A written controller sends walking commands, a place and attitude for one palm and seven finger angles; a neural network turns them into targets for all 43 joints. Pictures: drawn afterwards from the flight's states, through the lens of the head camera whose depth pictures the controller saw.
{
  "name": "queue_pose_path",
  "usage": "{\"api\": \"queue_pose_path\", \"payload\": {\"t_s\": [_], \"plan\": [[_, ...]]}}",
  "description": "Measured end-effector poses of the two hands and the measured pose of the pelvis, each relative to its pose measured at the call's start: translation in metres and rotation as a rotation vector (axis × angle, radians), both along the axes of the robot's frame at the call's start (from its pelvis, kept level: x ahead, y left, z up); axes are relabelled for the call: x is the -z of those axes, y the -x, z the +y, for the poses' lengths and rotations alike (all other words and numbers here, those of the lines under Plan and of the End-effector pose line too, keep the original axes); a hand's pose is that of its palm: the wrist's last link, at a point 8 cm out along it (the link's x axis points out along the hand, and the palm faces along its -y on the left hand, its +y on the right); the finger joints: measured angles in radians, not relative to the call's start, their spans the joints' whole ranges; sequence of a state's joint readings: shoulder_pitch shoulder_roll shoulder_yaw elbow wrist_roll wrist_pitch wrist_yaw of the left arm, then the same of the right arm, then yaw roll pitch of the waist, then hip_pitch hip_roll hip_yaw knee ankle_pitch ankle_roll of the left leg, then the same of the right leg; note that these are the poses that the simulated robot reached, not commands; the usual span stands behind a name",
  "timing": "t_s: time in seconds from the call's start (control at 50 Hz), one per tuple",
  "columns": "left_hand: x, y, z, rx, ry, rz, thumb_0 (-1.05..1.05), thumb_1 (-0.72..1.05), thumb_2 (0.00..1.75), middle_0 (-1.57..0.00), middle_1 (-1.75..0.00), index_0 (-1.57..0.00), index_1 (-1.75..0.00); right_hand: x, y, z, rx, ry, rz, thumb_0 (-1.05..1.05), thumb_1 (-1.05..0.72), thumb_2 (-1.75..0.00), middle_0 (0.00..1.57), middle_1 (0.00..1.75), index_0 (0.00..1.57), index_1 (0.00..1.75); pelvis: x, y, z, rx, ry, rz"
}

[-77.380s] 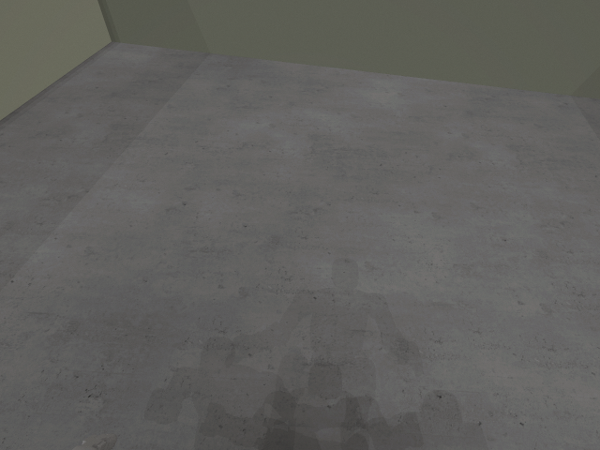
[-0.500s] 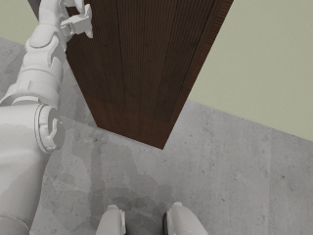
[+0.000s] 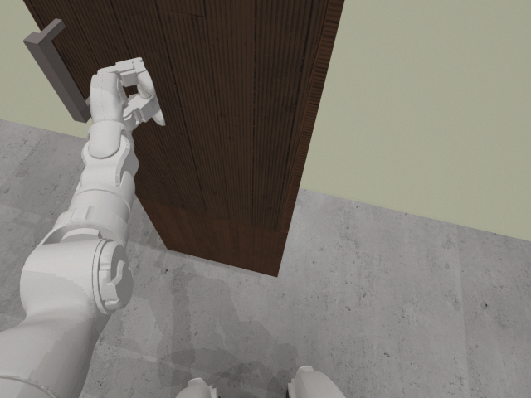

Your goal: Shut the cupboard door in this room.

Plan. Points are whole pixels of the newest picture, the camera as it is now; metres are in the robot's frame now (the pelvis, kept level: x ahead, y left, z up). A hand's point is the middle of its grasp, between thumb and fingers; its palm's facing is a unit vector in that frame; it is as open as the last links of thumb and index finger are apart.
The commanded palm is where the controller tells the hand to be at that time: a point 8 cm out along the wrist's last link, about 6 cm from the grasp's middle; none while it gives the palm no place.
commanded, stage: pull the fist back off the door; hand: left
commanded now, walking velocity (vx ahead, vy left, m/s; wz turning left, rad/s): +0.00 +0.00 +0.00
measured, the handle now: (70, 74) +0.60 +0.23 +0.13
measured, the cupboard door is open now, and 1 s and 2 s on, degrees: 0 0 0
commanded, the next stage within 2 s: draw the hand back to the body in 0.24 s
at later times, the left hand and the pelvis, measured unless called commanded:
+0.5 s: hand (136, 125) +0.46 +0.12 +0.14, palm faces +0.04 -1.00 -0.01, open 3.1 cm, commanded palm +0.41 +0.17 +0.14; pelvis +0.03 -0.02 +0.02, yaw +1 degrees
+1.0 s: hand (46, 222) +0.32 +0.19 +0.17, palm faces +0.19 -0.96 -0.19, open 3.1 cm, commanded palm +0.28 +0.23 +0.18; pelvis +0.02 -0.01 +0.04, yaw +2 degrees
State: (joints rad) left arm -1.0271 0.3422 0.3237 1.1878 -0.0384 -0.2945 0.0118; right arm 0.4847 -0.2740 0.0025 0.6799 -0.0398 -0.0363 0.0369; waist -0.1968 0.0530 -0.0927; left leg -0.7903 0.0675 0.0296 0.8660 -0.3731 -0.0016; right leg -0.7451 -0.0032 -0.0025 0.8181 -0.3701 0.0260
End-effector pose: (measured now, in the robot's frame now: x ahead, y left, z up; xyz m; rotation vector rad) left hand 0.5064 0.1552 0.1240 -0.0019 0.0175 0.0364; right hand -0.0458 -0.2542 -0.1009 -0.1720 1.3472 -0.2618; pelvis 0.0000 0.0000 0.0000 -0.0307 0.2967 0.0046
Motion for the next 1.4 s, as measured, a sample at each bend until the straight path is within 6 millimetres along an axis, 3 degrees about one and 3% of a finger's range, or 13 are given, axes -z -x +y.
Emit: {"api": "queue_pose_path", "payload": {"t_s": [0.12, 0.34, 0.44, 0.52, 0.72, 0.9, 1.1, 1.4], "plan": [[-0.001, 0.018, 0.005, -0.012, -0.008, -0.04, 0.02, 0.91, 0.9, -1.3, -1.5, -1.3, -1.5, -0.002, -0.042, -0.007, 0.0, -0.002, -0.083, 0.01, -0.91, -0.9, 0.21, 0.3, 0.2, 0.3, -0.008, -0.015, -0.004, 0.009, -0.008, -0.036], [-0.008, 0.053, 0.009, -0.01, -0.01, -0.036, 0.02, 0.9, 0.9, -1.3, -1.5, -1.3, -1.5, -0.011, -0.151, -0.014, -0.105, -0.01, -0.31, 0.0, -0.91, -0.9, 0.2, 0.3, 0.2, 0.3, -0.016, -0.029, -0.012, -0.021, -0.016, -0.109], [-0.012, 0.057, 0.011, -0.007, -0.007, -0.035, 0.02, 0.9, 0.9, -1.3, -1.5, -1.3, -1.5, -0.016, -0.178, -0.013, -0.142, -0.011, -0.373, 0.0, -0.91, -0.9, 0.2, 0.3, 0.2, 0.3, -0.016, -0.028, -0.016, -0.027, -0.022, -0.121], [-0.019, 0.071, 0.018, -0.006, -0.014, -0.067, 0.02, 0.9, 0.9, -1.3, -1.5, -1.3, -1.5, -0.02, -0.187, -0.012, -0.135, -0.024, -0.413, 0.0, -0.91, -0.9, 0.2, 0.3, 0.2, 0.3, -0.019, -0.03, -0.017, -0.016, -0.027, -0.135], [-0.028, 0.134, 0.047, -0.015, -0.025, -0.067, 0.02, 0.9, 0.9, -1.3, -1.5, -1.3, -1.5, -0.028, -0.194, -0.005, -0.15, -0.038, -0.453, 0.01, -0.91, -0.9, 0.2, 0.3, 0.2, 0.3, -0.026, -0.028, -0.017, -0.024, -0.03, -0.217], [-0.047, 0.185, 0.069, -0.025, -0.062, -0.09, 0.02, 0.9, 0.9, -1.26, -1.46, -1.26, -1.46, -0.048, -0.223, 0.008, -0.197, -0.031, -0.591, 0.01, -0.91, -0.9, 0.2, 0.3, 0.2, 0.3, -0.031, -0.019, -0.014, -0.032, -0.034, -0.279], [-0.055, 0.248, 0.093, -0.233, -0.249, -0.089, 0.02, 0.9, 0.9, -1.06, -1.23, -1.06, -1.23, -0.07, -0.243, 0.03, -0.254, -0.029, -0.647, 0.01, -0.91, -0.9, 0.2, 0.3, 0.2, 0.3, -0.044, -0.013, -0.009, -0.032, -0.037, -0.343], [-0.082, 0.31, 0.126, -0.374, -0.378, -0.128, 0.02, 0.9, 0.9, -0.66, -0.79, -0.66, -0.8, -0.066, -0.245, 0.045, -0.277, -0.066, -0.634, 0.01, -0.91, -0.9, 0.21, 0.3, 0.2, 0.3, -0.048, -0.02, -0.003, -0.03, -0.037, -0.373]]}}
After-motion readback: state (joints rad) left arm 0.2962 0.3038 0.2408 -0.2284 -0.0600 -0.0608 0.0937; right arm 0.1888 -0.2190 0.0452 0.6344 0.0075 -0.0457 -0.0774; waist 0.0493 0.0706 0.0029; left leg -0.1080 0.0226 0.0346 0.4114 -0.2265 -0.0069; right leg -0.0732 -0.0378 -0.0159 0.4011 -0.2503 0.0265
